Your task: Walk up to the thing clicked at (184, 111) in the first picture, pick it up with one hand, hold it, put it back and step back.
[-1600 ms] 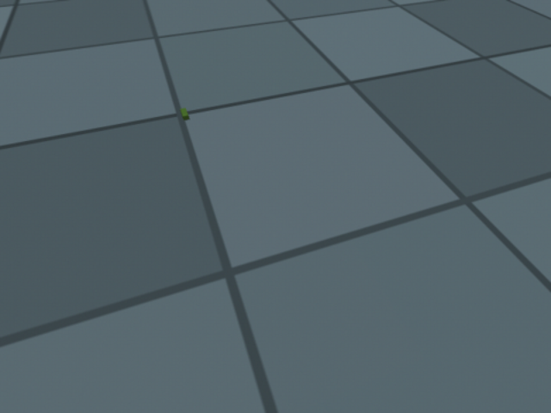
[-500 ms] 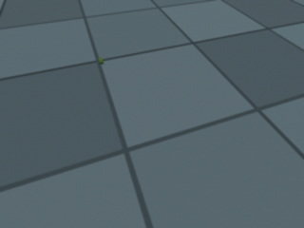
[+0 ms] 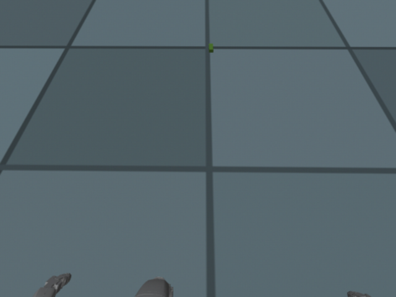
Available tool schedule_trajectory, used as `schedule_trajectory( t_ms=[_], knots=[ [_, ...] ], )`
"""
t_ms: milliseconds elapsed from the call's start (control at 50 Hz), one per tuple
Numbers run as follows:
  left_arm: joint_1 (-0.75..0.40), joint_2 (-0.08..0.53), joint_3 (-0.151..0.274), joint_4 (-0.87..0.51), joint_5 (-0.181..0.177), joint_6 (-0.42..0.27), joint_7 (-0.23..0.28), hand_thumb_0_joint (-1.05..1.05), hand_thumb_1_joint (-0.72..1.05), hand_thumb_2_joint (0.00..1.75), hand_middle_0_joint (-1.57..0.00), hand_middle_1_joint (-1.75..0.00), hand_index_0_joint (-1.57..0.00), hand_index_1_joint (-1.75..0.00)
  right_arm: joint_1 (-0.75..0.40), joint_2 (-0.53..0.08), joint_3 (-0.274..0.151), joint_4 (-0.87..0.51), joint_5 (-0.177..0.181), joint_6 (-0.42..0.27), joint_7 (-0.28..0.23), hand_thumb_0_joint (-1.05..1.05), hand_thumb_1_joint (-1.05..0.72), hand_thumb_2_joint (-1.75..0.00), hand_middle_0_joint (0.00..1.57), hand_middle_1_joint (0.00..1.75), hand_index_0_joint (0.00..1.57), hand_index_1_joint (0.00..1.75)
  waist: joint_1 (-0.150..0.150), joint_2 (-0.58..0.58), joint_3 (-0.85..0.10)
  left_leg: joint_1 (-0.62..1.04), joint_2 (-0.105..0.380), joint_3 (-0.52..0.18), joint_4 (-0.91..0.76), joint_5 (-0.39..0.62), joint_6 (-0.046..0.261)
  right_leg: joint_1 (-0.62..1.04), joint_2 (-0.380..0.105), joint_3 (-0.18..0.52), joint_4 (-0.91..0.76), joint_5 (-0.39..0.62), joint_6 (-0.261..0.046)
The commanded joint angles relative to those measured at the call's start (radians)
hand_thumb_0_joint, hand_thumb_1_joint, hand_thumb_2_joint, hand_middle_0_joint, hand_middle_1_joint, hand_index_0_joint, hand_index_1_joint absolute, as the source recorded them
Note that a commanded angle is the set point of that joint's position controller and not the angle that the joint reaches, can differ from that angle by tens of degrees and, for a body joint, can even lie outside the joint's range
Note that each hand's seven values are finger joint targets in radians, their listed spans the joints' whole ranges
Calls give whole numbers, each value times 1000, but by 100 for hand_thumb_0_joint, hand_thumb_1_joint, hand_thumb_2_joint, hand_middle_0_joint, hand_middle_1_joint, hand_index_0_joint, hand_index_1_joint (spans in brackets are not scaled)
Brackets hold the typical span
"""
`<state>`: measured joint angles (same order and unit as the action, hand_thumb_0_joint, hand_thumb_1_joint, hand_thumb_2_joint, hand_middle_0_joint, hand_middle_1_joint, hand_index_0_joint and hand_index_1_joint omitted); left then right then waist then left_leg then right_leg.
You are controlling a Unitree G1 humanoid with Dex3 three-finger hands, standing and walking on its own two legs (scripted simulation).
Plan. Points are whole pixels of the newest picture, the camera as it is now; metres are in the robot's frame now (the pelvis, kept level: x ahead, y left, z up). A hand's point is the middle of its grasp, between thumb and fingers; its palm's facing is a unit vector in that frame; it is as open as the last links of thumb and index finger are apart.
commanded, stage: walk up
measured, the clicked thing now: (210, 48) +2.03 -0.07 -0.76
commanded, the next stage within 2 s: stand in 1.42 s
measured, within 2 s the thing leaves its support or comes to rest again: neither
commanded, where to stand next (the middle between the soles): +0.06 +0.03 m, yaw +25 degrees
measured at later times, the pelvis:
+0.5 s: pelvis +0.01 -0.01 -0.02, yaw +16 degrees
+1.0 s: pelvis +0.01 +0.01 -0.02, yaw +26 degrees
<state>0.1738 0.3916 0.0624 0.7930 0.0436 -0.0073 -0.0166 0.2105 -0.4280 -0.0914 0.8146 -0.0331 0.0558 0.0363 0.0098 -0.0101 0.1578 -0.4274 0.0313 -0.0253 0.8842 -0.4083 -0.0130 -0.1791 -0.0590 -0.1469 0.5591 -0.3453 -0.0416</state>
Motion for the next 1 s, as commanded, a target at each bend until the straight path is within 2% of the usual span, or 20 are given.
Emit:
schedule_trajectory(
  t_ms=[0, 60, 80, 100, 120, 180, 340, 360, 380, 400, 420, 480, 580, 660, 680, 720, 740, 800, 900, 980],
  knots=[
    [22, 286, 83, -98, -10, -5, 5, 0, 90, 90, -20, -30, -20, -30, 6, -141, -37, -96, 11, -50, -10, 0, -90, -90, 20, 30, 20, 30, 29, -178, -152, 65, -36, 87, -171, 34, 25, 56, -250, 160, -57, 516, -154],
    [12, 251, 64, -111, -27, 6, 2, 0, 90, 90, -20, -30, -20, -30, 124, -170, -53, -58, 6, -71, -22, 0, -90, -90, 20, 30, 20, 30, -42, -65, -214, 326, -74, 83, -406, 178, 80, -66, -183, 57, 189, 367, -66],
    [59, 195, 48, -118, -35, 8, 2, 0, 90, 90, -20, -30, -20, -30, 140, -248, -74, -74, -7, -80, -32, 0, -90, -90, 20, 30, 20, 30, -49, 143, -247, 461, 92, -214, -481, 227, 159, -251, -92, 3, 438, 237, 7],
    [69, 147, 36, -137, -40, 14, 3, 0, 90, 90, -20, -30, -20, -30, 111, -332, -78, -119, -10, -86, -41, 0, -90, -90, 20, 30, 20, 30, -22, 271, -228, 405, 317, -597, -531, 341, 291, -406, 46, 62, 524, -277, 53],
    [20, 228, 53, -120, -34, 17, 14, 0, 90, 90, -20, -30, -20, -30, 95, -349, -86, -110, 18, -86, -44, 0, -90, -90, 20, 30, 20, 30, -44, 218, -205, 274, 351, -615, -561, 284, 360, -327, -21, 185, 572, -332, 39],
    [92, 225, 55, -64, -39, 9, 7, 0, 90, 90, -20, -30, -20, -30, -4, -241, -46, -138, 14, -80, -59, 0, -90, -90, 20, 30, 20, 30, 6, 189, -158, 200, 176, -295, -453, 325, 244, -281, -43, 170, 455, -208, 29],
    [243, 208, 69, -11, -30, -32, 37, 0, 90, 90, -20, -30, -20, -30, -71, -207, -40, -205, 6, -33, -36, 0, -90, -90, 20, 30, 20, 30, 57, 158, -198, -10, 53, -241, -234, 386, 183, 29, 62, 70, 7, 36, 19],
    [264, 264, 84, -14, -11, -42, 43, 0, 90, 90, -20, -30, -20, -30, -75, -149, -24, -221, 16, -28, -37, 0, -90, -90, 20, 30, 20, 30, 82, 1, -174, -105, -40, -194, -68, 249, 123, 56, -44, 244, -155, -51, -23],
    [217, 387, 111, -46, 9, -51, 46, 0, 90, 90, -20, -30, -20, -30, -59, -94, -14, -235, 17, -25, -37, 0, -90, -90, 20, 30, 20, 30, 68, -236, -118, -283, -196, -114, 135, -145, 46, 43, -343, 667, -303, -83, -117],
    [109, 448, 114, -73, 11, -48, 48, 0, 90, 90, -20, -30, -20, -30, -45, -164, -37, -217, 4, -17, -53, 0, -90, -90, 20, 30, 20, 30, 27, -253, -107, -244, -102, -162, 342, -246, 35, -85, -522, 871, -362, -5, -290],
    [54, 384, 104, -93, -8, -52, 49, 0, 90, 90, -20, -30, -20, -30, -4, -216, -50, -184, 7, -15, -52, 0, -90, -90, 20, 30, 20, 30, -3, -115, -60, -221, -69, -204, 405, -183, 16, -116, -486, 746, -328, 55, -296],
    [80, 295, 80, -60, -1, -64, 52, 0, 90, 90, -20, -30, -20, -30, 33, -186, -53, -141, 18, -25, -19, 0, -90, -90, 20, 30, 20, 30, -2, -100, -82, -161, -44, -107, 281, -31, 6, -49, -253, 313, -169, 187, -165],
    [184, 319, 91, -68, 4, -58, 37, 0, 90, 90, -20, -30, -20, -30, -55, -144, -35, -156, 14, -39, -3, 0, -90, -90, 20, 30, 20, 30, 67, -224, -133, -103, -33, 3, -42, -76, 5, 91, -248, 227, -83, 359, -178],
    [97, 297, 70, -108, -20, -33, 27, 0, 90, 90, -20, -30, -20, -30, 65, -148, -39, -80, 19, -61, -16, 0, -90, -90, 20, 30, 20, 30, -12, -175, -199, 222, -83, 82, -312, 120, 32, -102, -225, 153, 58, 276, -129],
    [127, 246, 52, -100, -22, -24, 26, 0, 90, 90, -20, -30, -20, -30, 107, -169, -47, -53, 12, -71, -25, 0, -90, -90, 20, 30, 20, 30, -29, -62, -227, 315, -81, 24, -394, 102, 54, -156, -189, 110, 212, 188, -87],
    [142, 172, 27, -113, -38, -9, 32, 0, 90, 90, -20, -30, -20, -30, 74, -328, -65, -97, -3, -87, -38, 0, -90, -90, 20, 30, 20, 30, -27, 268, -211, 274, 296, -612, -549, 66, 247, -398, -12, 110, 431, -300, 21],
    [87, 254, 46, -83, -36, -8, 45, 0, 90, 90, -20, -30, -20, -30, 57, -336, -69, -81, 13, -86, -40, 0, -90, -90, 20, 30, 20, 30, -43, 190, -152, 125, 312, -620, -565, 34, 321, -315, -44, 194, 484, -336, 18],
    [169, 229, 44, -12, -46, -16, 35, 0, 90, 90, -20, -30, -20, -30, -35, -223, -22, -83, 18, -91, -53, 0, -90, -90, 20, 30, 20, 30, 21, 158, -135, 122, 172, -334, -423, 297, 230, -255, -54, 176, 371, -177, 15],
    [182, 202, 39, 42, -31, -34, 35, 0, 90, 90, -20, -30, -20, -30, -64, -188, -2, -65, 33, -75, -44, 0, -90, -90, 20, 30, 20, 30, 38, 150, -181, 37, 93, -214, -290, 368, 153, 15, 22, 96, -16, 53, 6],
    [-21, 296, 40, 6, -20, -44, 31, 0, 90, 90, -20, -30, -20, -30, -8, -159, -1, 0, 40, -65, -48, 0, -90, -90, 20, 30, 20, 30, -39, -90, -125, 134, -58, -57, -96, -58, 39, -188, -282, 436, -132, 138, -178]
  ],
)
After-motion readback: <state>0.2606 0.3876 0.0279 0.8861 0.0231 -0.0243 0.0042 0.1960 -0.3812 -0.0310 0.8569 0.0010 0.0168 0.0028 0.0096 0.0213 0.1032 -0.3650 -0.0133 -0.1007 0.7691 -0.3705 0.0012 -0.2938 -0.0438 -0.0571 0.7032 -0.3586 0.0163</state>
